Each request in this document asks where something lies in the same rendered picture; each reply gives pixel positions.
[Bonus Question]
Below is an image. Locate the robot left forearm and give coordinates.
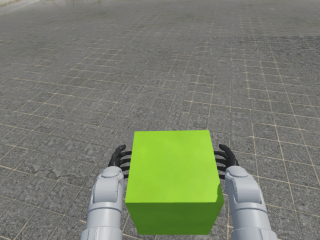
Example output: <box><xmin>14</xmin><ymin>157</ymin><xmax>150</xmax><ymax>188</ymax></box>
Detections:
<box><xmin>80</xmin><ymin>166</ymin><xmax>124</xmax><ymax>240</ymax></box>

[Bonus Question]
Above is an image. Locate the robot right forearm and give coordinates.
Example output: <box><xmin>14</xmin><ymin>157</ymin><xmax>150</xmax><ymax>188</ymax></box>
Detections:
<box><xmin>225</xmin><ymin>165</ymin><xmax>278</xmax><ymax>240</ymax></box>

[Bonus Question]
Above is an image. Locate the carton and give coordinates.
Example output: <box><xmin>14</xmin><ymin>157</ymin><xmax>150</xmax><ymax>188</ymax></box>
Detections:
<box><xmin>125</xmin><ymin>130</ymin><xmax>224</xmax><ymax>235</ymax></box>

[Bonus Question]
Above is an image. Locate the robot left hand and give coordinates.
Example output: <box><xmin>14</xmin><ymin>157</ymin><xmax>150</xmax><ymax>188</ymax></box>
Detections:
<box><xmin>108</xmin><ymin>144</ymin><xmax>132</xmax><ymax>179</ymax></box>

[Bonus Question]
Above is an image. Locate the robot right hand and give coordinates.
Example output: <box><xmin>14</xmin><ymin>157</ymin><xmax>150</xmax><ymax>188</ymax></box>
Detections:
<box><xmin>213</xmin><ymin>144</ymin><xmax>239</xmax><ymax>180</ymax></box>

